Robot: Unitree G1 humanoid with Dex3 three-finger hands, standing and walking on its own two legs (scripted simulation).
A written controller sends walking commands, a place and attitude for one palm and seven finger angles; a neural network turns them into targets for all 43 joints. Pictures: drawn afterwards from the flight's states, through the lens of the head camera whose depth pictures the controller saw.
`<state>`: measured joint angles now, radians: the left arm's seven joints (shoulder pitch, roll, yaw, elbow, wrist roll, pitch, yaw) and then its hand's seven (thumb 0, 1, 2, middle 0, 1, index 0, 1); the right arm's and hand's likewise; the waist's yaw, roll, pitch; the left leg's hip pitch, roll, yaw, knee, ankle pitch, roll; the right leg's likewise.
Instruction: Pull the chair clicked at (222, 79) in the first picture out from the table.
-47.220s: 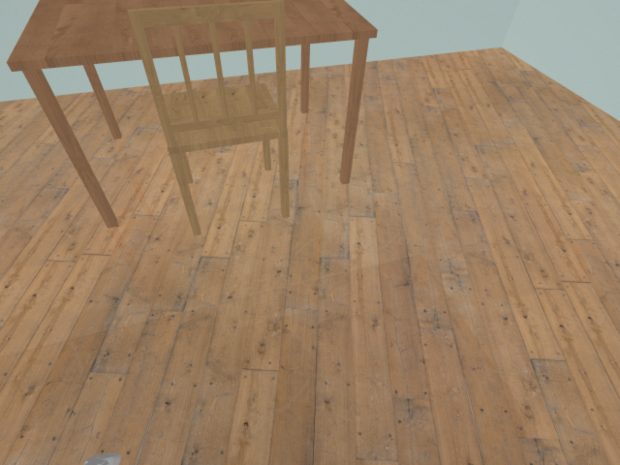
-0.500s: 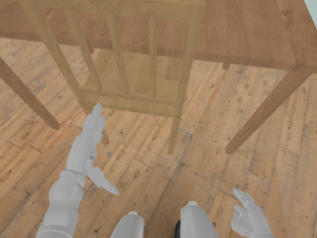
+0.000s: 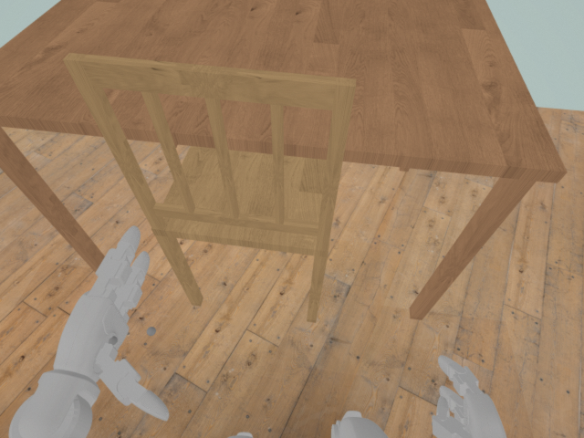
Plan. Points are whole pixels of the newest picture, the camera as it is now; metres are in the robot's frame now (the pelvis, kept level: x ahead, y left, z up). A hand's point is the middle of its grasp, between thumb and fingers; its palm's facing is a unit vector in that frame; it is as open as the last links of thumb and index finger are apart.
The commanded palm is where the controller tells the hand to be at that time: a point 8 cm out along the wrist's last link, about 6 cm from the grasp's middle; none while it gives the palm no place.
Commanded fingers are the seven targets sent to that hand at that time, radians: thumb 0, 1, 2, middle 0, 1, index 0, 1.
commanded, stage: draw the hand back to the body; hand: left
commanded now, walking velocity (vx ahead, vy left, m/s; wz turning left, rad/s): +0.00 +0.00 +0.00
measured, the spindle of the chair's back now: (225, 166) +0.58 +0.13 +0.00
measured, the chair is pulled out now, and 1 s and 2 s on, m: -0.09 -0.09 -0.09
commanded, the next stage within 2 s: step back with the hand held close in 1.14 s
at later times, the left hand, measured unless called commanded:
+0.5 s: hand (22, 307) +0.23 +0.25 +0.17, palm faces +0.35 -0.85 -0.39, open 13.2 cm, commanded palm +0.19 +0.30 +0.19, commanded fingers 0.00 0.47 0.69 -0.14 -0.21 -0.14 -0.21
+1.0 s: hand out of the picture +0.22 +0.28 +0.23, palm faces +0.46 -0.79 -0.40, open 7.7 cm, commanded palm +0.17 +0.32 +0.24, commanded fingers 0.00 0.90 0.90 -0.20 -0.30 -0.20 -0.30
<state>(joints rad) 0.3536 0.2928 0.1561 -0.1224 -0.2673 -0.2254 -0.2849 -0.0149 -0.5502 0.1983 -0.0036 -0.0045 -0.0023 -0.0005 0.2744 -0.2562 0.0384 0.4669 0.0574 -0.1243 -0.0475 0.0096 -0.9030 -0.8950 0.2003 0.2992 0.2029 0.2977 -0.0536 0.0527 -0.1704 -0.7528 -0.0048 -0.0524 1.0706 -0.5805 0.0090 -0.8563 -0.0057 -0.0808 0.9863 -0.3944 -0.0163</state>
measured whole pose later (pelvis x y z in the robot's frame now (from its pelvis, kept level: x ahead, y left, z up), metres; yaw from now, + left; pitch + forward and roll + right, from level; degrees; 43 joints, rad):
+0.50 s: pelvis +0.04 +0.02 +0.06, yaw +0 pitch +1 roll -2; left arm 0.52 0.30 0.18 -0.33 -0.03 -0.05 0.15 -0.01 0.12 0.52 -0.10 -0.14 -0.10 -0.14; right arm 0.22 -0.22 0.04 0.60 0.02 -0.11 -0.10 0.01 -0.90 -0.90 0.20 0.30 0.20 0.30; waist 0.04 0.09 -0.06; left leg -0.18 -0.02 -0.03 0.59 -0.42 0.03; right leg -0.29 -0.01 -0.06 0.55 -0.27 0.01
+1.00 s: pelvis +0.03 +0.02 +0.07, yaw -1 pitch -4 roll -1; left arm 0.49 0.32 0.35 -0.38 -0.05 -0.14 0.13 0.01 0.85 0.88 -0.20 -0.30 -0.20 -0.29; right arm 0.22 -0.23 0.01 0.67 0.00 -0.13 -0.07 0.01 -0.90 -0.90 0.20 0.30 0.20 0.30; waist 0.06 0.08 0.01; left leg -0.02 -0.02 -0.01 0.43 -0.34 0.03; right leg -0.16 -0.01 -0.03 0.41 -0.18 0.01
